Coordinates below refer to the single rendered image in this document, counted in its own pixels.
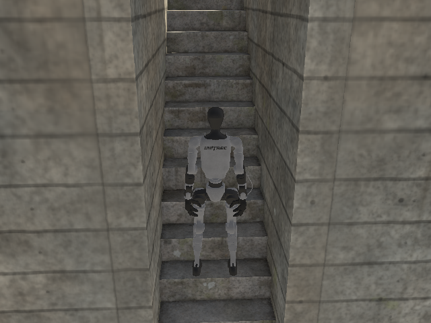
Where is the robot left upper arm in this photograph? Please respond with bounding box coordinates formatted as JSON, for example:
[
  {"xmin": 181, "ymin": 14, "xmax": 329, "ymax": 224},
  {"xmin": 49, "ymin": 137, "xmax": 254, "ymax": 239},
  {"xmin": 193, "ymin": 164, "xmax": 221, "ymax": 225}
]
[{"xmin": 187, "ymin": 136, "xmax": 201, "ymax": 174}]

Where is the robot left shin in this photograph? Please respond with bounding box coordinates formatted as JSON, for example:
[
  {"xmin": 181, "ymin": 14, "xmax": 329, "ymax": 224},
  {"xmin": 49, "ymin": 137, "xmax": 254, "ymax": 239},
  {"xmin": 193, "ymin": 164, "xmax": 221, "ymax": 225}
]
[{"xmin": 193, "ymin": 223, "xmax": 203, "ymax": 267}]

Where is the robot left foot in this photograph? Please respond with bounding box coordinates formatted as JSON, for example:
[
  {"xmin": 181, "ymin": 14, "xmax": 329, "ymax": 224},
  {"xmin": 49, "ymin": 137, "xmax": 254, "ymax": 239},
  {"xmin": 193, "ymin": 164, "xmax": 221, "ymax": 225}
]
[{"xmin": 192, "ymin": 259, "xmax": 202, "ymax": 276}]

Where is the robot left forearm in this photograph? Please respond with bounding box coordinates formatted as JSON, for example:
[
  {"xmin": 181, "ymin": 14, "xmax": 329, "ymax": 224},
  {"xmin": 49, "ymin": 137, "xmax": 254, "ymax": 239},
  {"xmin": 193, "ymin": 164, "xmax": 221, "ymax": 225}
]
[{"xmin": 184, "ymin": 165, "xmax": 195, "ymax": 200}]

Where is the robot right upper arm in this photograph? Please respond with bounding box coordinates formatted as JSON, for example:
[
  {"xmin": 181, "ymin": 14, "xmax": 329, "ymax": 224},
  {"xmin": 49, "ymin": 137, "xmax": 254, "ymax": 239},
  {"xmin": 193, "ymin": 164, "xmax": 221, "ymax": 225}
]
[{"xmin": 230, "ymin": 136, "xmax": 244, "ymax": 174}]

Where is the robot right hand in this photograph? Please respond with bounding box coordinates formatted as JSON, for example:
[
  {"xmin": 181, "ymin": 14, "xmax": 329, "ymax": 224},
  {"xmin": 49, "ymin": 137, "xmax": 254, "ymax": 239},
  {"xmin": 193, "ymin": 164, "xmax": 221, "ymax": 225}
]
[{"xmin": 230, "ymin": 197, "xmax": 246, "ymax": 217}]

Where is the robot right forearm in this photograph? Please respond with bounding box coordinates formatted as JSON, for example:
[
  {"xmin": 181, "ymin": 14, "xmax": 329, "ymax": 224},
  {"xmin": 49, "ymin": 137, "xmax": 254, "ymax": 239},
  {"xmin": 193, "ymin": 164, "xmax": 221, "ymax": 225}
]
[{"xmin": 236, "ymin": 165, "xmax": 247, "ymax": 200}]

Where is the robot left hand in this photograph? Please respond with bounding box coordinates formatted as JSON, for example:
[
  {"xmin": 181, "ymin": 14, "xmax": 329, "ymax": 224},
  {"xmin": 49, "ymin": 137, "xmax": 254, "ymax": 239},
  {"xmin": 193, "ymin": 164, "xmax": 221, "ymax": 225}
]
[{"xmin": 185, "ymin": 199, "xmax": 201, "ymax": 217}]

